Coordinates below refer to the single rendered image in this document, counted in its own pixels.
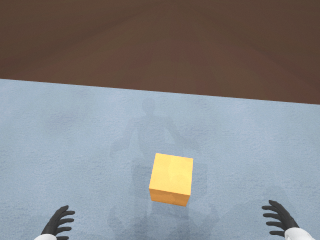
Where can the right robot hand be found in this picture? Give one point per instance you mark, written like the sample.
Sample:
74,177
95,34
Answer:
286,221

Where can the robot right forearm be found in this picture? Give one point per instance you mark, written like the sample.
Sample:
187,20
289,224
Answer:
295,233

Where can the left robot hand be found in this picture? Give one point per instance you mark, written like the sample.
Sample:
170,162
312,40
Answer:
52,227

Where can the carton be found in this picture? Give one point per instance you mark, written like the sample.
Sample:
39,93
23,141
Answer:
171,179

